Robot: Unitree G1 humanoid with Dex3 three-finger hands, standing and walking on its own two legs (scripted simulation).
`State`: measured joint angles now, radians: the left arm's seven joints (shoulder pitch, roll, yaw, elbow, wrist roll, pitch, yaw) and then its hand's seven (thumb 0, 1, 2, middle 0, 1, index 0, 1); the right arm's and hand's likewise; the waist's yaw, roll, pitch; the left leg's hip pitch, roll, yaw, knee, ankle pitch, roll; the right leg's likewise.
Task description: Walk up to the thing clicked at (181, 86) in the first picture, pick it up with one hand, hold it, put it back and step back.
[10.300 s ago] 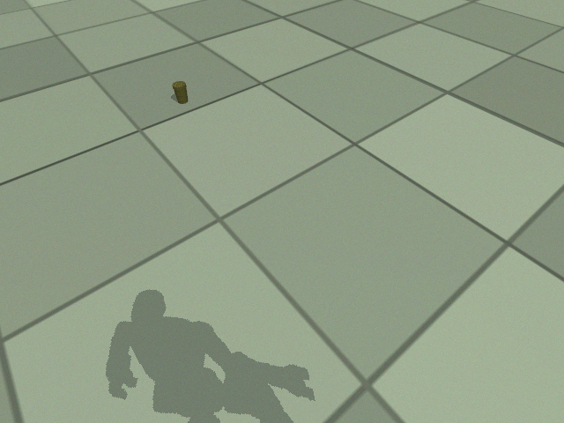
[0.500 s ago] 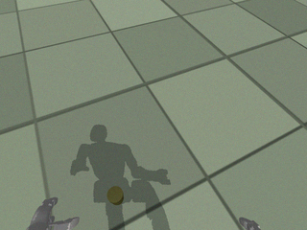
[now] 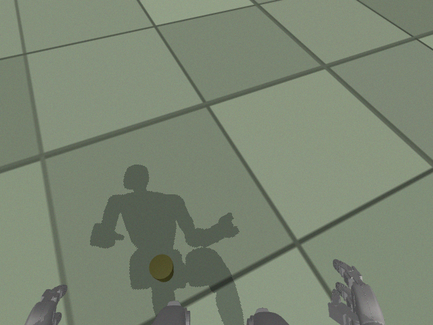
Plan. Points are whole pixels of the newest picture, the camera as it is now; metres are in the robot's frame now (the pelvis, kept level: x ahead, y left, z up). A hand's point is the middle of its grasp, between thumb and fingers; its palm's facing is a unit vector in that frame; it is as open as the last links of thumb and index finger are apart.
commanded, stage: go down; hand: left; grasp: from the side
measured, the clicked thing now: (163, 269) +0.35 +0.20 -0.64
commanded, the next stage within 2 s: none
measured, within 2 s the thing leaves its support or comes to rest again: neither
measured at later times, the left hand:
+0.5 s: hand out of the picture +0.14 +0.29 -0.15, palm faces +0.07 -0.93 -0.37, open 16.6 cm
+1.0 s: hand (71, 290) +0.23 +0.35 -0.24, palm faces +0.16 -0.95 -0.28, open 16.7 cm
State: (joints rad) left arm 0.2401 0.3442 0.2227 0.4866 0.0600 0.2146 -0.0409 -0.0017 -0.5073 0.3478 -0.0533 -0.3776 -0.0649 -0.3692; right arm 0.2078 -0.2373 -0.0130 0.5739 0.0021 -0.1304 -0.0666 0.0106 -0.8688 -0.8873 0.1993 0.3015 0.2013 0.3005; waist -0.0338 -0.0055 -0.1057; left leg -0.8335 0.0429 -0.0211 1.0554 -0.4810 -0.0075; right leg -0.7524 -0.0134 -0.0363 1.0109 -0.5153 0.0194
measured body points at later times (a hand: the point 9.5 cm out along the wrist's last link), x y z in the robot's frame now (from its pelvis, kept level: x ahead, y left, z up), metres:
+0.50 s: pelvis -0.02 +0.00 -0.05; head +0.09 +0.02 +0.39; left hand +0.13 +0.34 -0.13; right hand +0.15 -0.25 -0.13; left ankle +0.02 +0.12 -0.67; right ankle -0.01 -0.14 -0.67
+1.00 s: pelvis -0.06 -0.01 -0.18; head +0.12 +0.02 +0.24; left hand +0.21 +0.39 -0.22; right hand +0.11 -0.27 -0.29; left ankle +0.02 +0.12 -0.67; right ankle -0.01 -0.14 -0.67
